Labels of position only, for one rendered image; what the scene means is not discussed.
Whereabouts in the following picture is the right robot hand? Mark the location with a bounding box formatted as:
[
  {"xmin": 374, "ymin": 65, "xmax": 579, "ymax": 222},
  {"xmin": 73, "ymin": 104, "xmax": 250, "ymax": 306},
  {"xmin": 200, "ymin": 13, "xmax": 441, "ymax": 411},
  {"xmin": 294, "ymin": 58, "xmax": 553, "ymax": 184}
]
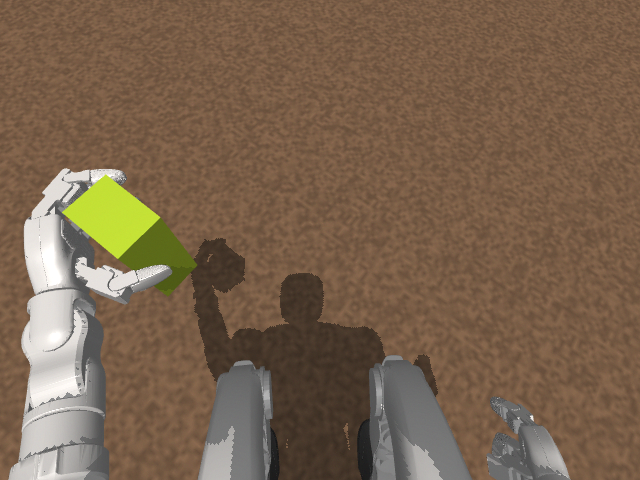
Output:
[{"xmin": 486, "ymin": 397, "xmax": 570, "ymax": 480}]

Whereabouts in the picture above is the left robot arm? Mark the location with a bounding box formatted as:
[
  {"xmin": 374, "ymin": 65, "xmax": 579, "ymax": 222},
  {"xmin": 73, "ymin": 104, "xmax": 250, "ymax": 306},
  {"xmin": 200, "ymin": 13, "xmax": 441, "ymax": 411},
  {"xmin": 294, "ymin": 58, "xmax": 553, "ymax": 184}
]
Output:
[{"xmin": 8, "ymin": 288, "xmax": 109, "ymax": 480}]

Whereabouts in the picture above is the carton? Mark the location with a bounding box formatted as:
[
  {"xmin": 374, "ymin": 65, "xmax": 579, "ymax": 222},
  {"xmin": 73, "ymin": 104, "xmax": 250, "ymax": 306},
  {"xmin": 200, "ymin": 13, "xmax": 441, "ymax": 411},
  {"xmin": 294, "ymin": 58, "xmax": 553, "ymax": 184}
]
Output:
[{"xmin": 62, "ymin": 175, "xmax": 197, "ymax": 296}]

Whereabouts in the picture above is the left robot hand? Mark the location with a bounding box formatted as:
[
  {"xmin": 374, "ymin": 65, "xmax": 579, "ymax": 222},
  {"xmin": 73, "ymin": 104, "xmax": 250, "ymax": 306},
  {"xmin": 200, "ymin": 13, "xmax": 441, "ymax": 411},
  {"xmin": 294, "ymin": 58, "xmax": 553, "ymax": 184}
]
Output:
[{"xmin": 24, "ymin": 168, "xmax": 173, "ymax": 305}]

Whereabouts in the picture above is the right robot foot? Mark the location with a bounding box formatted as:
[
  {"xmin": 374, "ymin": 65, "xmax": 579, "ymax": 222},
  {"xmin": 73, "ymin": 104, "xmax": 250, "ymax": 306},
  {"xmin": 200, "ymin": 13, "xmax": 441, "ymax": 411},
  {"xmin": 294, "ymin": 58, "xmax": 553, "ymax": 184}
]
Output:
[{"xmin": 357, "ymin": 419, "xmax": 373, "ymax": 480}]

